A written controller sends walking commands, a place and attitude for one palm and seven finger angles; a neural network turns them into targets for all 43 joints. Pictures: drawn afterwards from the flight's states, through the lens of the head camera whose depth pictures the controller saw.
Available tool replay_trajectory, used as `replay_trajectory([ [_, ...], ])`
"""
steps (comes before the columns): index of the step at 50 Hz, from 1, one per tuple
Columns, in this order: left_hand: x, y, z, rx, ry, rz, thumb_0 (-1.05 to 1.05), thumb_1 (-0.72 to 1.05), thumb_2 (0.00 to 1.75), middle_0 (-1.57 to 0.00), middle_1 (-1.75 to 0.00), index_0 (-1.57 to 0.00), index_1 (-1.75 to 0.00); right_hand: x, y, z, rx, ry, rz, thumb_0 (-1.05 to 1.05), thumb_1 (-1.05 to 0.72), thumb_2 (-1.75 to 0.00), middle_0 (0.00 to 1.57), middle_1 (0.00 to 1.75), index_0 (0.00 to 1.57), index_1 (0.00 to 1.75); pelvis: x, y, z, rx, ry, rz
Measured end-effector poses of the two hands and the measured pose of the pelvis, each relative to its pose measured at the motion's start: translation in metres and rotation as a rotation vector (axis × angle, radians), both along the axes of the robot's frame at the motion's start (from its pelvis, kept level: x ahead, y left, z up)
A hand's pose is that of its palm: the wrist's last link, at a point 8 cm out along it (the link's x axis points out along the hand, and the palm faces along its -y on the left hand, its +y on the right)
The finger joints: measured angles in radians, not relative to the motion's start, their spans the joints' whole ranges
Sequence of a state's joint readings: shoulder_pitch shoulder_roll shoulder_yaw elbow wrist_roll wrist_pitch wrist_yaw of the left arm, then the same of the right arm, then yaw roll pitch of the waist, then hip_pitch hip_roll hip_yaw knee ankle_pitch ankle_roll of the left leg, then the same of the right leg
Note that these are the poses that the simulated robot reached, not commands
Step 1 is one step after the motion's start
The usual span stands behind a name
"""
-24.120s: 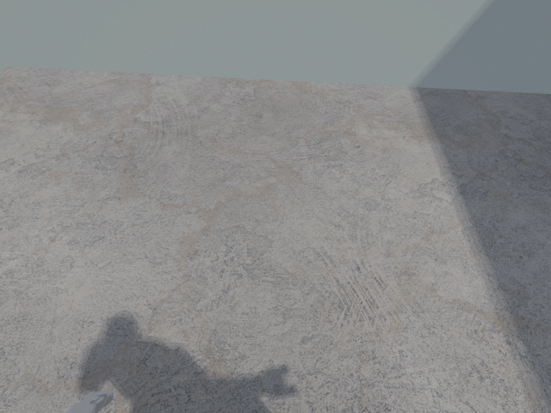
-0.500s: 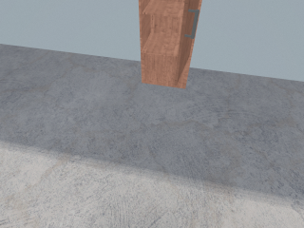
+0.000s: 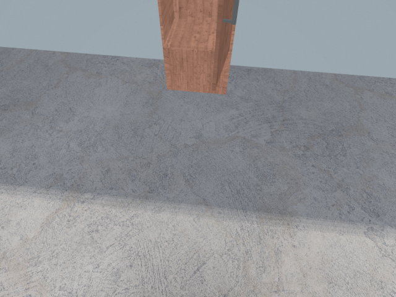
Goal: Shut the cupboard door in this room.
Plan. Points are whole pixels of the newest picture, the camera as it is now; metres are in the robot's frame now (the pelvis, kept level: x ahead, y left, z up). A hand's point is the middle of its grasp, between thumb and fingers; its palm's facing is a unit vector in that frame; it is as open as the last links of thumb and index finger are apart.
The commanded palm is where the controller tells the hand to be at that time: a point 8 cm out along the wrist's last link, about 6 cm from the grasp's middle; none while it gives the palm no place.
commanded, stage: walk around to get in front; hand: left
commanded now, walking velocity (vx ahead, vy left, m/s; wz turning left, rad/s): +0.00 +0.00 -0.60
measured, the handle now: (231, 3) +1.18 -0.05 +0.05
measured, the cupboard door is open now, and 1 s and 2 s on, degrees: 81 81 81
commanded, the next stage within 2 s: none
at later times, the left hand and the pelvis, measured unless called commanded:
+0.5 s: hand out of the picture +0.09 +0.14 -0.15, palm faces -0.22 -0.94 -0.25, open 7.4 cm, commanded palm none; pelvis -0.02 -0.04 +0.01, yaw -16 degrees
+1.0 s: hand (126, 279) +0.17 +0.18 -0.16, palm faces -0.51 -0.83 -0.24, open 7.4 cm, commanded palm none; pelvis -0.01 +0.03 +0.01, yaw -34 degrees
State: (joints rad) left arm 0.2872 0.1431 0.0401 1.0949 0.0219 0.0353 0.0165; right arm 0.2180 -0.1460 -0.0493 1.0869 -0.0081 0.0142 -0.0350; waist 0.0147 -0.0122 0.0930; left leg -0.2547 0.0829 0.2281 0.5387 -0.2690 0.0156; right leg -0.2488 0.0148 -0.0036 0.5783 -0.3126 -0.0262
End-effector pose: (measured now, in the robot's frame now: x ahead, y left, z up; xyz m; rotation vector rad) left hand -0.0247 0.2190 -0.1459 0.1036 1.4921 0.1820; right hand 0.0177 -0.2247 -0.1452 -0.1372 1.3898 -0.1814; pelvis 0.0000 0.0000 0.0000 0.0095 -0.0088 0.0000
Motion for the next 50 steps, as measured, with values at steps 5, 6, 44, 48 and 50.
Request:
replay_trajectory([
  [5,0.030,0.012,0.006,0.055,-0.033,-0.076,0.00,0.91,0.90,-0.20,-0.30,-0.19,-0.30,-0.005,-0.012,-0.008,0.010,-0.043,-0.053,0.01,-0.91,-0.90,0.20,0.30,0.20,0.30,-0.008,-0.006,-0.004,0.019,0.003,-0.069],
  [6,0.038,0.013,0.008,0.067,-0.050,-0.092,0.00,0.91,0.90,-0.20,-0.30,-0.19,-0.30,-0.007,-0.015,-0.010,0.015,-0.050,-0.064,0.01,-0.90,-0.90,0.20,0.30,0.20,0.30,-0.009,-0.009,-0.004,0.019,0.003,-0.081],
  [44,0.186,0.024,0.008,0.009,-0.200,-0.548,0.00,0.91,0.90,-0.20,-0.30,-0.20,-0.30,-0.062,-0.013,0.044,-0.158,-0.186,-0.374,0.01,-0.90,-0.90,0.21,0.30,0.20,0.30,-0.009,0.023,0.007,-0.041,0.016,-0.515],
  [48,0.207,0.017,0.013,0.007,-0.214,-0.612,0.00,0.91,0.90,-0.20,-0.30,-0.19,-0.30,-0.094,0.005,0.041,-0.139,-0.148,-0.461,0.01,-0.90,-0.90,0.21,0.30,0.20,0.30,-0.008,0.026,0.009,-0.042,0.020,-0.572],
  [50,0.215,0.008,0.015,0.005,-0.216,-0.649,0.00,0.91,0.90,-0.20,-0.30,-0.19,-0.30,-0.111,0.013,0.037,-0.127,-0.131,-0.510,0.01,-0.90,-0.90,0.21,0.30,0.20,0.30,-0.009,0.025,0.009,-0.038,0.021,-0.602],
])
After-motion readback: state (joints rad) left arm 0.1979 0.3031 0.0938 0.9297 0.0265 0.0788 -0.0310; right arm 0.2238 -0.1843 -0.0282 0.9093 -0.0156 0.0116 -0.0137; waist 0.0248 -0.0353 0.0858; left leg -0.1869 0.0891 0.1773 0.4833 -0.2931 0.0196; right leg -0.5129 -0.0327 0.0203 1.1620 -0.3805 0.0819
